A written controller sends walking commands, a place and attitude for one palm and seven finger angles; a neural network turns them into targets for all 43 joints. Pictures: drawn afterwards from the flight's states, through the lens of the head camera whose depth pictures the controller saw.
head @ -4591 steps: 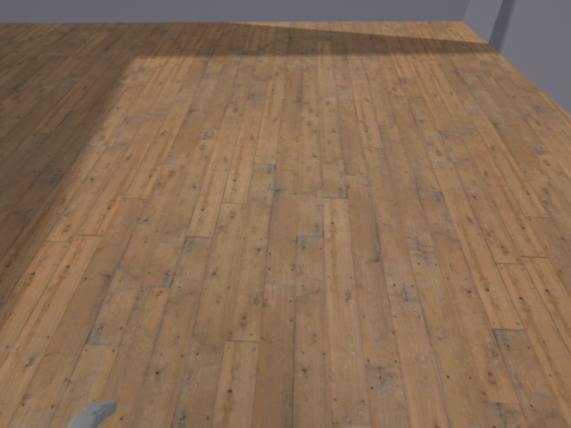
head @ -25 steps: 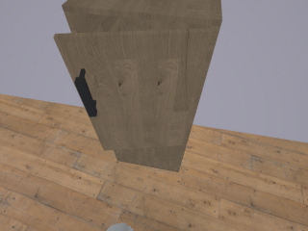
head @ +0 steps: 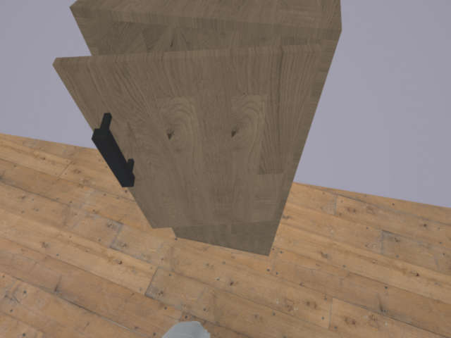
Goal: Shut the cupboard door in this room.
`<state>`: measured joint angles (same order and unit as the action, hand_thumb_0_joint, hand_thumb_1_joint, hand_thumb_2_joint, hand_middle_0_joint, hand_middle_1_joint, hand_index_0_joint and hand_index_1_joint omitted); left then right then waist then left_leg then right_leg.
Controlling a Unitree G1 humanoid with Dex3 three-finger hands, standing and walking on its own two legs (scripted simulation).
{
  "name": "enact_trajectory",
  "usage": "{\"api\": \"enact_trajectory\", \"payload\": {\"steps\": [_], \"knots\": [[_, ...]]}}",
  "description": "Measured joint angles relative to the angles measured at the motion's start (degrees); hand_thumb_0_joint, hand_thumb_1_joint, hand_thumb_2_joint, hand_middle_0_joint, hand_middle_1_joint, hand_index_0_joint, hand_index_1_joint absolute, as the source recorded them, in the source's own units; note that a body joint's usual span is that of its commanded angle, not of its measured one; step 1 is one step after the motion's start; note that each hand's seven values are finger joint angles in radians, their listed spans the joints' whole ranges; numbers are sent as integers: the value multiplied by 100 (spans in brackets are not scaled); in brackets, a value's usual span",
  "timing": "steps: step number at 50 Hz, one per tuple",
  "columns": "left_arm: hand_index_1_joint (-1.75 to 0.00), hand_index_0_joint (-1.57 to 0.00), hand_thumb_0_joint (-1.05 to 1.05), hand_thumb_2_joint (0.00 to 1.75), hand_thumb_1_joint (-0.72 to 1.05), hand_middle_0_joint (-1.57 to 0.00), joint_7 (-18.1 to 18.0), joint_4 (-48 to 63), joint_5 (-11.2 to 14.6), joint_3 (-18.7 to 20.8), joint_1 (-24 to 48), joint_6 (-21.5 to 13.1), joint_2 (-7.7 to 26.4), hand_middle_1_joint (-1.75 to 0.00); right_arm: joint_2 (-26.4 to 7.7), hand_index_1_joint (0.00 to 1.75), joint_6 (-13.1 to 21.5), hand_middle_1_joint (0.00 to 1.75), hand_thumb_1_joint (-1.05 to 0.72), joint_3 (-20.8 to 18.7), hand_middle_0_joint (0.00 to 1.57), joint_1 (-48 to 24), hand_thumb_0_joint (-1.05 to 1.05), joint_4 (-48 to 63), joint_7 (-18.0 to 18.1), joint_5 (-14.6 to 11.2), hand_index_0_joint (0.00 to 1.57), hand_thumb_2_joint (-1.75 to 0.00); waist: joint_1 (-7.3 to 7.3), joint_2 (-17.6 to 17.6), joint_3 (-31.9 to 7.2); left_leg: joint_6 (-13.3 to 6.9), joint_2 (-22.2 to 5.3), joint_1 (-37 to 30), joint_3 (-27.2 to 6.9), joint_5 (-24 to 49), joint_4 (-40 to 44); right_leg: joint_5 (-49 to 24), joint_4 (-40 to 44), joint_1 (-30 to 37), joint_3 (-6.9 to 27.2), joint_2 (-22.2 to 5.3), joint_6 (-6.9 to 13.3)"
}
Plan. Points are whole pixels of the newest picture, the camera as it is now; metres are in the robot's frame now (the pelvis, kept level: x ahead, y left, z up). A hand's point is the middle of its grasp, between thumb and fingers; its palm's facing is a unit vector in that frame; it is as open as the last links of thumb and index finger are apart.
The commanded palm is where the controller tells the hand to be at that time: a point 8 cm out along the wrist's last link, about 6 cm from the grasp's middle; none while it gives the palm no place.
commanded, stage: come to a stop and stand still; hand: left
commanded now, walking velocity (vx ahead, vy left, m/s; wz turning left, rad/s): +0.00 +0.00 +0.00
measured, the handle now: (118, 151) +0.41 +0.24 +0.07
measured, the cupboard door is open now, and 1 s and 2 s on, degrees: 16 16 16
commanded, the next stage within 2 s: none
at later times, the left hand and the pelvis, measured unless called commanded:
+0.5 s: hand out of the picture +0.07 +0.26 -0.14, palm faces -0.07 -0.96 -0.27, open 7.4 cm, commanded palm none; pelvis -0.04 +0.08 +0.00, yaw -3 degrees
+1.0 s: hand out of the picture -0.06 +0.26 -0.17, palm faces -0.01 -0.98 -0.18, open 7.4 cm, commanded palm none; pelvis -0.03 +0.09 +0.01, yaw -1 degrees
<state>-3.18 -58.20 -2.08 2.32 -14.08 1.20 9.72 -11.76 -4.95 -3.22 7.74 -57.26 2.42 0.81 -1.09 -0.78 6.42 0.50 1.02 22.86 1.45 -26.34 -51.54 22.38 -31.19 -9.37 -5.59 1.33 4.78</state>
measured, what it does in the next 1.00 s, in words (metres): steps on the spot: left foot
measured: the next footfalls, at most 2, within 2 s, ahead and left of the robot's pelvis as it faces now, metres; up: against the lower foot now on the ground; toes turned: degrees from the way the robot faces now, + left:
left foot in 0.20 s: +0.02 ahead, +0.12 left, +0.00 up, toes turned -2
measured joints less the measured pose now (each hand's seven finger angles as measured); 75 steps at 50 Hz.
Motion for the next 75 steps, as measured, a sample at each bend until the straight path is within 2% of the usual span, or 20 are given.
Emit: {"api": "enact_trajectory", "payload": {"steps": [3,4,7,9,10,13,15,17,18,20,24,28,41,53,66,75], "knots": [[-30,-20,0,90,91,-20,-50,88,14,5,-15,-21,99,-30,-17,30,-11,30,-91,15,20,77,0,-77,-16,-30,20,-90,16,88,5,67,23,-39,-48,-358,-262,-118,112,9,93,-62,-46],[-30,-20,0,90,91,-20,-82,186,21,-11,-97,-79,100,-30,-28,30,22,30,-91,15,20,95,0,-2,-35,-42,19,-90,25,87,-15,12,44,-76,-82,-327,-166,-245,76,-73,170,-55,-98],[-30,-20,0,90,91,-21,-62,448,52,-76,-272,-212,104,-30,-76,30,205,30,-91,15,20,172,1,337,-99,-71,19,-90,143,13,-15,-156,150,-405,-20,353,703,-686,-278,-299,303,-59,-121],[-30,-20,0,90,90,-21,-55,569,79,-96,-315,-199,156,-30,-99,30,336,30,-91,50,20,331,1,536,-126,-61,19,-90,261,-44,-97,-260,192,-799,78,1317,1661,-765,-633,-391,264,-101,-131],[-30,-20,0,90,90,-21,-47,627,99,-102,-317,-168,185,-30,-131,30,400,30,-91,72,20,455,0,625,-137,-44,19,-90,303,-127,-182,-381,154,-969,52,1678,1953,-720,-884,-472,222,-75,-197],[-30,-20,0,90,90,-21,-32,715,118,-44,-85,-26,307,-30,-83,30,444,30,-91,141,20,659,0,653,-115,28,19,-90,273,-37,-348,-581,321,-1082,93,830,1911,386,-1542,-776,559,-158,-363],[-30,-20,1,90,91,-21,4,790,106,-46,134,0,330,-30,-39,30,438,30,-91,209,20,702,0,635,-95,51,19,-90,224,-9,-329,-609,410,-1037,156,734,1786,548,-1312,-822,672,-243,-392],[-30,-20,0,90,91,-20,55,857,102,-81,304,-40,317,-30,-9,30,437,30,-91,285,20,717,0,603,-88,42,19,-90,193,-52,-304,-624,462,-944,197,776,1665,130,-842,-772,743,-272,-372],[-30,-20,0,90,91,-20,72,869,101,-101,355,-64,292,-30,1,30,425,30,-91,318,20,716,0,571,-94,32,19,-90,183,-103,-300,-644,466,-906,201,776,1605,-331,-680,-749,767,-264,-403],[-30,-20,0,90,91,-20,100,858,94,-164,351,-80,216,-30,21,30,364,30,-92,347,20,716,0,487,-110,31,20,-90,202,-230,-357,-660,443,-891,184,810,1622,-666,-531,-717,759,-246,-514],[-30,-20,0,90,91,-20,150,829,91,-268,143,11,124,-30,12,30,376,30,-94,339,20,845,1,441,-157,75,20,-90,291,-258,-574,-692,476,-876,215,1049,1969,-584,-289,-765,848,-237,-464],[-30,-20,0,90,91,-20,151,735,77,-288,19,30,109,-30,47,30,463,30,-93,385,20,1036,1,328,-184,68,20,-90,286,-118,-588,-776,513,-904,200,1285,2286,-693,-35,-750,949,-201,-397],[-30,-20,0,90,91,-20,133,13,79,-315,-484,6,68,-30,124,30,493,30,-91,402,20,1116,1,-171,-109,-5,20,-90,150,190,-465,-843,645,-1098,52,1573,2789,-1003,453,-518,1054,-213,-356],[-30,-20,0,90,91,-20,94,-372,80,-353,-615,-92,12,-30,248,30,589,30,-92,437,20,804,0,-306,-64,-37,20,-90,57,226,-546,-844,706,-1333,-13,1551,3021,-1034,611,-314,1049,-270,-496],[-30,-20,0,90,91,-20,70,-351,117,-338,-243,-148,-11,-30,264,30,668,30,-92,453,20,755,0,-454,-23,-50,20,-90,105,249,-485,-756,650,-1501,-82,1384,3027,-898,634,-138,997,-227,-677],[-30,-20,0,90,91,-20,70,-282,127,-315,-41,-157,20,-30,255,30,655,30,-91,446,20,783,0,-566,-27,-39,20,-90,151,212,-437,-665,553,-1563,-103,1233,2912,-802,586,-54,972,-127,-601]]}}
